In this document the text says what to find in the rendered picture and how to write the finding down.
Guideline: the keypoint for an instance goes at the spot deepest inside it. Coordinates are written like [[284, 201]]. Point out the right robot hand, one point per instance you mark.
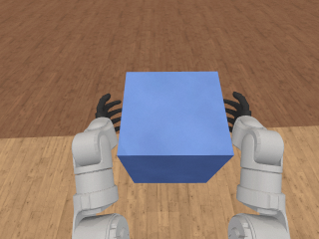
[[242, 108]]

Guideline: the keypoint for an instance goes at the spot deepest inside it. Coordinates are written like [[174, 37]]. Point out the carton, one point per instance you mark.
[[174, 127]]

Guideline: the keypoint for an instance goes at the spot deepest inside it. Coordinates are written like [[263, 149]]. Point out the left robot forearm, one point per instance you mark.
[[92, 162]]

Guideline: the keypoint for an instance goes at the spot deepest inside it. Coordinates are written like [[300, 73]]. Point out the robot left upper arm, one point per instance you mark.
[[106, 226]]

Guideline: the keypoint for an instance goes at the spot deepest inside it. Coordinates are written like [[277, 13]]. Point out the robot right upper arm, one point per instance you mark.
[[254, 226]]

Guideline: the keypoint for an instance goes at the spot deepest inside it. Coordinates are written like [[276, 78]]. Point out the left robot hand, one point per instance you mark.
[[102, 110]]

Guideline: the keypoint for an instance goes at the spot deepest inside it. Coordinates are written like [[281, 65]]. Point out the right robot forearm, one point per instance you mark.
[[261, 162]]

